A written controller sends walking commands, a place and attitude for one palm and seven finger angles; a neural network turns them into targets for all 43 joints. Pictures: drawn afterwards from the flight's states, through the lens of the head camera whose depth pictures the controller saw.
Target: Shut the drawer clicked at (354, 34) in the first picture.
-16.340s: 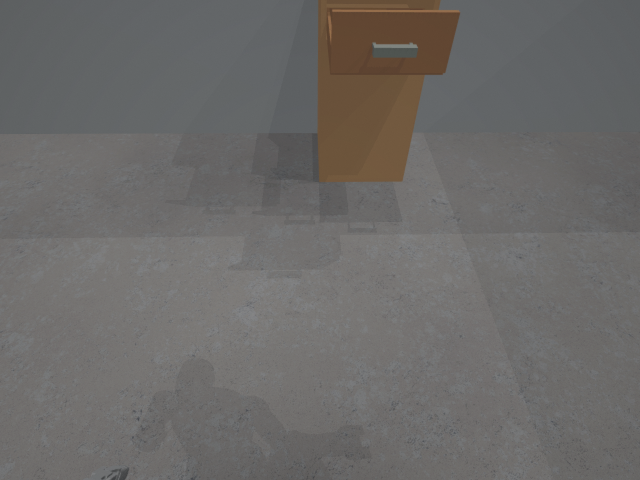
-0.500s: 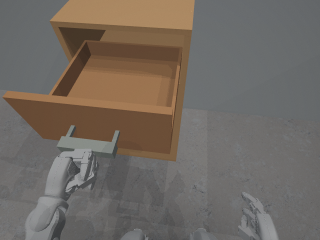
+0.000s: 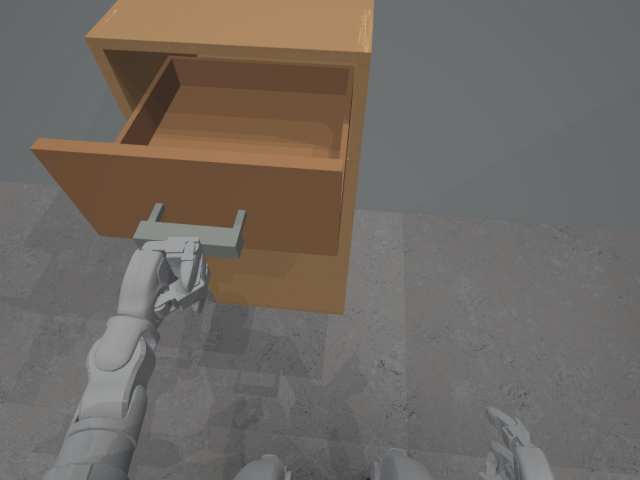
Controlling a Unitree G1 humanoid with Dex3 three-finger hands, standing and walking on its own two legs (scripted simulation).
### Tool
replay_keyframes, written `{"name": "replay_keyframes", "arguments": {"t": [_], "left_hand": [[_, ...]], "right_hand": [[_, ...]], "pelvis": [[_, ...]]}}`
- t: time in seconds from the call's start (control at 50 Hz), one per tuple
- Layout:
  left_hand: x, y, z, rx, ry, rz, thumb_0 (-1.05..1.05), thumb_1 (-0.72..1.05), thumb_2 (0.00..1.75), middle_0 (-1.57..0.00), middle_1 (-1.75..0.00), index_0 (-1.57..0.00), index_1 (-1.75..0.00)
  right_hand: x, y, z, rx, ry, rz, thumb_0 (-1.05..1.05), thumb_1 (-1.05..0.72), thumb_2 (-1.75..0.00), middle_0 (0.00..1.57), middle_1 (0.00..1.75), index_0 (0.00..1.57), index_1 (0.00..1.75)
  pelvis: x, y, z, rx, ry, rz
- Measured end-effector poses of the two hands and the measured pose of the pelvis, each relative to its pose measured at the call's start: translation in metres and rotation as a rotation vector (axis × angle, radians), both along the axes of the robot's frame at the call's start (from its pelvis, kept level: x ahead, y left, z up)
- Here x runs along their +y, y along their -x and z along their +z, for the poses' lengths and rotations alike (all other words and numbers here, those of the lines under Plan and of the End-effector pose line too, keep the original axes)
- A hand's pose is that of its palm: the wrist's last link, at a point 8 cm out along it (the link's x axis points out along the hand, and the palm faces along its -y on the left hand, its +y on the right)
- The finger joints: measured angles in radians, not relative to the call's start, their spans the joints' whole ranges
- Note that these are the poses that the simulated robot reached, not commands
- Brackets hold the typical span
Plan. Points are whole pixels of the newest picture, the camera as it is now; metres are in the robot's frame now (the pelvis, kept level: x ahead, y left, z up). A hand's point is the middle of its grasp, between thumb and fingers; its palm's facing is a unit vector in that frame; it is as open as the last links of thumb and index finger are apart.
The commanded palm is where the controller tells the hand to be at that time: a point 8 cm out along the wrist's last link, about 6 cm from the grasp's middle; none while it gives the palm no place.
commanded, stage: push the drawer shut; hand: left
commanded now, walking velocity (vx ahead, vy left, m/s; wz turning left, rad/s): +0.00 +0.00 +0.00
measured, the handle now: (195, 226) +0.42 +0.18 +0.06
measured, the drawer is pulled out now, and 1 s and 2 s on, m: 0.22 0.11 0.00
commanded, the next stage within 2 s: none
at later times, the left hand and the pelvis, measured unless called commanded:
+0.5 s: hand (215, 239) +0.40 +0.16 +0.05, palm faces -0.09 -0.99 -0.06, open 2.8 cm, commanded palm +0.39 +0.20 +0.06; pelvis +0.01 +0.00 +0.00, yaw -1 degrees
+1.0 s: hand (222, 212) +0.44 +0.15 +0.06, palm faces -0.08 -0.99 -0.05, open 3.0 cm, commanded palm +0.45 +0.20 +0.06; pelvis +0.00 +0.00 +0.00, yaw -1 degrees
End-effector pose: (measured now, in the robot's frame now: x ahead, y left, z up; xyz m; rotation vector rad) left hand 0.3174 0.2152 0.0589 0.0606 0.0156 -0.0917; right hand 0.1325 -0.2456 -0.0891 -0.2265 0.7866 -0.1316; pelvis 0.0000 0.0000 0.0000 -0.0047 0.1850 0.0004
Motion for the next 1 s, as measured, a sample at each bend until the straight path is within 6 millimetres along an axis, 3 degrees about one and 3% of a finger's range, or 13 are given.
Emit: {"name": "replay_keyframes", "arguments": {"t": [0.4, 0.76, 1.0], "left_hand": [[-0.003, -0.058, -0.002, 0.007, 0.003, 0.002, -0.07, 0.78, 0.96, -1.4, -1.6, -1.4, -1.6], [-0.008, -0.087, 0.0, 0.002, 0.004, 0.008, -0.03, 0.8, 0.96, -1.4, -1.6, -1.4, -1.6], [-0.007, -0.109, 0.002, 0.002, 0.006, 0.007, 0.0, 0.77, 0.96, -1.4, -1.6, -1.4, -1.6]], "right_hand": [[-0.004, 0.021, -0.01, 0.15, 0.004, -0.043, 0.01, -0.9, -0.9, 0.2, 0.3, 0.2, 0.3], [-0.009, 0.044, -0.017, 0.246, -0.001, -0.082, 0.01, -0.91, -0.9, 0.2, 0.3, 0.2, 0.3], [-0.013, 0.07, -0.022, 0.302, 0.008, -0.11, 0.01, -0.91, -0.9, 0.2, 0.3, 0.2, 0.3]], "pelvis": [[0.001, -0.008, 0.001, 0.039, 0.0, -0.009], [0.0, -0.01, 0.001, 0.056, 0.001, -0.015], [-0.001, -0.003, -0.003, 0.074, 0.002, -0.02]]}}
